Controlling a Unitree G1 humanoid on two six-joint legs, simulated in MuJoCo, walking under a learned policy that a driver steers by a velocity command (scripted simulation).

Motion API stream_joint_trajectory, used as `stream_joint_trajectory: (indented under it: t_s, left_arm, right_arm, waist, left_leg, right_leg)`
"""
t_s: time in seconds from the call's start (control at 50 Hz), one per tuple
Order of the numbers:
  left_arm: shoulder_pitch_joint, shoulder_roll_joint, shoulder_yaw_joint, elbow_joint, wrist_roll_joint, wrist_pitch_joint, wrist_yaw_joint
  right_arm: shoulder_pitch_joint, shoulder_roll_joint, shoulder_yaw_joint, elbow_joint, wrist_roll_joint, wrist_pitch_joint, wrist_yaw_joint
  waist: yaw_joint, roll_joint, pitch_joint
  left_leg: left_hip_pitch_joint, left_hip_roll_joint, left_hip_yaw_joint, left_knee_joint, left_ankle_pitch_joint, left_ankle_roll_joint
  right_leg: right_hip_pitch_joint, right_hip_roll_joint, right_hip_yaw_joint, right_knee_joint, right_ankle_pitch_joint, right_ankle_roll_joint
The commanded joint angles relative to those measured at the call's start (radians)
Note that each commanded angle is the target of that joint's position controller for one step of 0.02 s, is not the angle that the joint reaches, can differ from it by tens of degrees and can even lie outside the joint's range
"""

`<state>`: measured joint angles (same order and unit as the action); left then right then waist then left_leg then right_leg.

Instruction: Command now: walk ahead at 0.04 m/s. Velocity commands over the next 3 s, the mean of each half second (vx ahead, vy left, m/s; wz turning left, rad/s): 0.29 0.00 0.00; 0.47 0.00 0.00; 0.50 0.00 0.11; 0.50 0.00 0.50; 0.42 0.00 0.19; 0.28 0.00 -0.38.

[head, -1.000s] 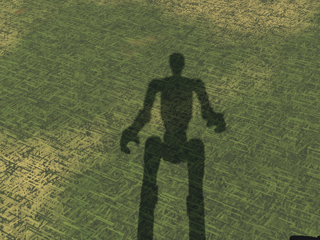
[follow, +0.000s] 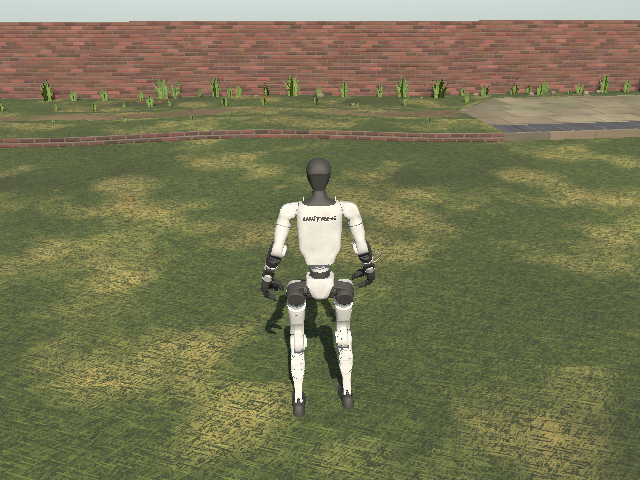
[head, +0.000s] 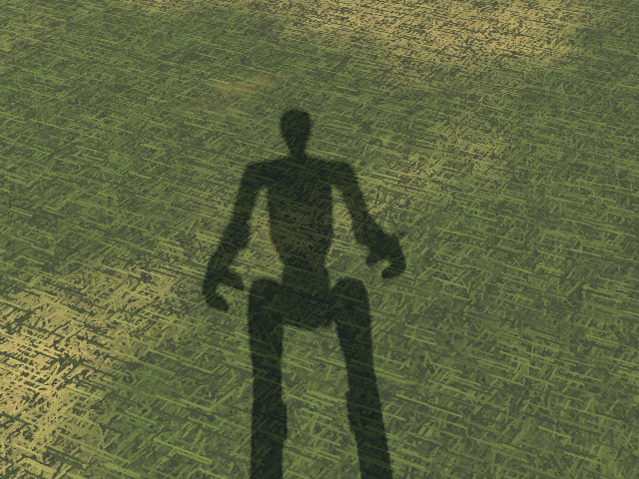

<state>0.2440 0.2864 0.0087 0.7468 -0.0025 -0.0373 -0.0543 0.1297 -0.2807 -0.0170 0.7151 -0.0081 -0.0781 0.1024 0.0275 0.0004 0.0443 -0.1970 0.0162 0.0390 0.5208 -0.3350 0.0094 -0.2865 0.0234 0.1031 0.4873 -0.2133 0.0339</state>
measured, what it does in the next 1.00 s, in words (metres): goes down: left foot 0.14 m lower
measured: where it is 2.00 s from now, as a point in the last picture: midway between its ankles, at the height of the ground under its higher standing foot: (343, 299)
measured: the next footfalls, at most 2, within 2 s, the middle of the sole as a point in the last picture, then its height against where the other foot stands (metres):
left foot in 0.82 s outside the picture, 0.14 m lower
right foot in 1.26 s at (393, 382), level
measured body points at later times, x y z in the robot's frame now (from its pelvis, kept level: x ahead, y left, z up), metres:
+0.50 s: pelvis +0.14 -0.04 +0.00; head +0.15 -0.04 +0.45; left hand +0.14 +0.19 -0.13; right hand +0.28 -0.29 -0.11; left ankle +0.18 +0.10 -0.67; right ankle +0.06 -0.13 -0.74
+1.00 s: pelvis +0.45 +0.02 -0.15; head +0.46 +0.03 +0.30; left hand +0.52 +0.29 -0.27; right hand +0.49 -0.23 -0.29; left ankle +0.47 +0.12 -0.88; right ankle +0.42 -0.12 -0.73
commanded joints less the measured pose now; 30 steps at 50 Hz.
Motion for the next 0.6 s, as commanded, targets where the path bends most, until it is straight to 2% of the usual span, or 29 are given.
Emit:
stream_joint_trajectory:
  t_s: [0.02,0.04,0.06,0.08,0.1,0.12,0.14,0.16,0.18,0.2,0.22,0.24,0.26,0.28,0.3,0.32,0.34,0.36,0.38,0.4,0.42,0.46,0.48,0.5,0.52,0.54,0.56,0.58,0.6]
  left_arm:
    - [0.021,0.120,0.029,-0.049,-0.001,-0.008,0.002]
    - [0.032,0.127,0.032,-0.044,0.006,-0.002,0.006]
    - [0.021,0.153,0.044,-0.052,0.022,0.001,0.017]
    - [-0.020,0.156,0.050,-0.074,0.041,-0.004,0.030]
    - [-0.073,0.138,0.051,-0.098,0.058,-0.014,0.044]
    - [-0.113,0.093,0.038,-0.117,0.067,-0.029,0.058]
    - [-0.146,0.059,0.028,-0.130,0.067,-0.041,0.067]
    - [-0.149,0.042,0.026,-0.139,0.067,-0.051,0.070]
    - [-0.128,0.041,0.028,-0.136,0.069,-0.059,0.065]
    - [-0.087,0.022,0.028,-0.118,0.074,-0.062,0.051]
    - [-0.045,0.032,0.034,-0.101,0.067,-0.069,0.031]
    - [0.005,0.040,0.040,-0.083,0.057,-0.077,0.013]
    - [0.069,0.046,0.043,-0.068,0.052,-0.087,0.001]
    - [0.159,0.071,0.050,-0.052,0.062,-0.098,0.003]
    - [0.350,0.159,0.065,-0.016,0.083,-0.105,0.030]
    - [0.451,0.192,0.069,-0.024,0.078,-0.113,0.024]
    - [0.388,0.144,0.066,0.004,0.071,-0.120,0.019]
    - [0.305,0.087,0.048,-0.001,0.063,-0.109,0.016]
    - [0.248,0.038,0.029,-0.017,0.063,-0.095,0.016]
    - [0.211,0.009,0.011,-0.014,0.064,-0.090,0.019]
    - [0.158,-0.007,0.005,-0.035,0.068,-0.085,0.029]
    - [0.184,0.018,0.013,-0.027,0.072,-0.077,0.046]
    - [0.209,0.019,0.012,-0.011,0.100,-0.078,0.051]
    - [0.233,0.025,0.014,0.002,0.111,-0.081,0.045]
    - [0.260,-0.012,0.002,0.024,0.112,-0.094,0.055]
    - [0.300,-0.016,-0.003,0.045,0.098,-0.096,0.055]
    - [0.292,0.001,0.001,0.055,0.090,-0.096,0.050]
    - [0.310,0.006,-0.004,0.070,0.092,-0.087,0.035]
    - [0.326,0.000,-0.009,0.089,0.102,-0.081,0.018]
  right_arm:
    - [0.010,-0.116,-0.032,-0.055,0.003,-0.010,-0.004]
    - [0.036,-0.128,-0.037,-0.046,-0.001,-0.005,-0.008]
    - [0.087,-0.178,-0.061,-0.033,-0.017,0.000,-0.022]
    - [0.136,-0.214,-0.078,-0.018,-0.034,-0.003,-0.040]
    - [0.171,-0.211,-0.081,-0.013,-0.037,-0.015,-0.066]
    - [0.184,-0.174,-0.068,-0.012,-0.032,-0.023,-0.092]
    - [0.193,-0.130,-0.050,-0.015,-0.029,-0.031,-0.110]
    - [0.175,-0.105,-0.038,-0.020,-0.027,-0.037,-0.123]
    - [0.124,-0.109,-0.036,-0.028,-0.024,-0.034,-0.130]
    - [0.080,-0.138,-0.040,-0.036,-0.028,-0.020,-0.126]
    - [0.055,-0.175,-0.049,-0.039,-0.035,-0.007,-0.121]
    - [0.049,-0.189,-0.052,-0.039,-0.046,0.003,-0.114]
    - [0.056,-0.184,-0.049,-0.028,-0.065,0.006,-0.105]
    - [0.102,-0.142,-0.042,-0.009,-0.085,-0.002,-0.096]
    - [0.156,-0.032,-0.015,-0.018,-0.100,-0.011,-0.083]
    - [0.109,-0.031,-0.017,-0.070,-0.074,-0.045,-0.060]
    - [0.054,-0.066,-0.028,-0.056,-0.044,-0.062,-0.067]
    - [0.044,-0.099,-0.036,-0.040,-0.055,-0.061,-0.081]
    - [0.075,-0.111,-0.043,-0.020,-0.071,-0.056,-0.085]
    - [0.085,-0.068,-0.028,-0.016,-0.092,-0.045,-0.084]
    - [0.087,-0.041,-0.019,-0.007,-0.095,-0.032,-0.077]
    - [0.042,-0.008,-0.011,-0.018,-0.075,-0.011,-0.055]
    - [0.049,0.025,0.006,-0.017,-0.089,-0.009,-0.041]
    - [0.042,0.029,0.011,-0.023,-0.085,-0.004,-0.034]
    - [0.009,0.002,0.006,-0.036,-0.090,-0.005,-0.045]
    - [-0.001,-0.002,0.007,-0.032,-0.088,-0.006,-0.051]
    - [-0.010,0.003,0.014,-0.029,-0.074,-0.009,-0.057]
    - [-0.034,0.020,0.019,-0.034,-0.072,0.000,-0.056]
    - [-0.060,0.025,0.027,-0.047,-0.070,0.010,-0.050]
  waist:
    - [-0.008,0.018,-0.082]
    - [-0.011,0.026,-0.048]
    - [-0.035,0.053,-0.009]
    - [-0.068,0.107,0.031]
    - [-0.092,0.135,0.068]
    - [-0.108,0.152,0.086]
    - [-0.116,0.152,0.083]
    - [-0.102,0.151,0.073]
    - [-0.068,0.131,0.073]
    - [-0.044,0.120,0.064]
    - [-0.017,0.106,0.063]
    - [0.012,0.094,0.052]
    - [0.048,0.066,0.031]
    - [0.077,0.000,-0.024]
    - [0.105,-0.191,-0.175]
    - [0.157,-0.242,-0.113]
    - [0.133,-0.110,0.050]
    - [0.088,-0.038,0.056]
    - [0.049,-0.015,0.030]
    - [0.008,-0.037,0.045]
    - [-0.018,-0.025,0.050]
    - [0.009,-0.041,0.034]
    - [0.012,-0.028,0.042]
    - [0.018,-0.016,0.038]
    - [0.032,-0.024,0.032]
    - [0.050,-0.042,0.041]
    - [0.052,-0.010,0.029]
    - [0.057,-0.039,0.040]
    - [0.063,-0.045,0.070]
  left_leg:
    - [0.058,0.050,-0.057,-0.100,0.184,0.019]
    - [0.036,0.056,-0.072,-0.140,0.022,0.036]
    - [0.035,0.077,-0.107,-0.192,-0.193,0.087]
    - [0.058,0.150,-0.207,-0.260,-0.355,0.162]
    - [0.120,0.261,-0.334,-0.319,-0.421,0.238]
    - [0.165,0.351,-0.419,-0.353,-0.404,0.283]
    - [0.186,0.379,-0.447,-0.376,-0.340,0.292]
    - [0.190,0.364,-0.415,-0.390,-0.285,0.277]
    - [0.150,0.314,-0.334,-0.390,-0.231,0.242]
    - [0.047,0.244,-0.230,-0.380,-0.209,0.220]
    - [-0.027,0.206,-0.179,-0.347,-0.195,0.214]
    - [-0.071,0.190,-0.145,-0.288,-0.166,0.216]
    - [-0.126,0.168,-0.119,-0.169,-0.071,0.217]
    - [-0.180,0.110,-0.072,0.030,-0.022,0.191]
    - [-0.319,-0.021,-0.006,0.424,-0.170,0.089]
    - [-0.611,-0.107,-0.134,0.654,-0.319,0.062]
    - [-0.725,-0.030,-0.217,0.784,-0.241,0.073]
    - [-0.692,0.013,-0.177,0.823,-0.169,0.071]
    - [-0.629,0.044,-0.152,0.786,-0.100,0.071]
    - [-0.566,0.075,-0.144,0.719,-0.035,0.072]
    - [-0.515,0.092,-0.133,0.642,0.025,0.066]
    - [-0.475,0.082,-0.072,0.517,0.106,0.029]
    - [-0.463,0.085,-0.075,0.528,0.232,0.023]
    - [-0.491,0.088,-0.071,0.480,0.310,0.015]
    - [-0.611,0.103,-0.140,0.353,0.469,0.001]
    - [-0.663,0.109,-0.137,0.282,0.575,-0.013]
    - [-0.583,0.105,-0.123,0.131,0.730,-0.010]
    - [-0.455,0.084,-0.066,0.087,0.787,-0.005]
    - [-0.378,0.086,-0.059,0.086,0.806,0.005]
  right_leg:
    - [0.009,-0.027,-0.005,-0.071,0.083,-0.016]
    - [-0.002,-0.017,-0.013,-0.074,-0.032,-0.021]
    - [-0.051,0.012,-0.039,-0.034,-0.182,-0.036]
    - [-0.139,0.037,-0.072,0.043,-0.274,-0.042]
    - [-0.247,0.028,-0.094,0.114,-0.248,-0.051]
    - [-0.301,-0.019,-0.094,0.148,-0.202,-0.065]
    - [-0.309,-0.047,-0.072,0.195,-0.219,-0.077]
    - [-0.280,-0.050,-0.079,0.203,-0.251,-0.090]
    - [-0.192,-0.038,-0.114,0.150,-0.236,-0.106]
    - [-0.029,-0.008,-0.173,0.116,-0.171,-0.112]
    - [0.088,0.024,-0.209,0.076,-0.057,-0.116]
    - [0.185,0.040,-0.223,0.029,-0.004,-0.123]
    - [0.300,0.038,-0.206,-0.009,0.017,-0.132]
    - [0.419,-0.003,-0.153,-0.022,0.015,-0.153]
    - [0.642,-0.235,0.173,-0.051,0.298,-0.327]
    - [0.678,-0.394,0.550,-0.217,0.238,-0.481]
    - [0.560,-0.442,0.472,-0.239,0.092,-0.449]
    - [0.478,-0.391,0.353,-0.232,0.036,-0.393]
    - [0.411,-0.352,0.252,-0.253,0.081,-0.370]
    - [0.329,-0.314,0.179,-0.272,0.137,-0.342]
    - [0.263,-0.277,0.123,-0.298,0.152,-0.311]
    - [0.226,-0.227,0.049,-0.334,0.130,-0.300]
    - [0.187,-0.211,0.017,-0.297,0.147,-0.300]
    - [0.188,-0.216,0.008,-0.282,0.183,-0.314]
    - [0.295,-0.208,0.038,-0.247,0.100,-0.299]
    - [0.328,-0.215,0.040,-0.210,0.094,-0.305]
    - [0.261,-0.164,-0.011,-0.169,0.057,-0.281]
    - [0.136,-0.137,-0.038,-0.167,0.039,-0.276]
    - [0.036,-0.149,-0.027,-0.151,-0.013,-0.278]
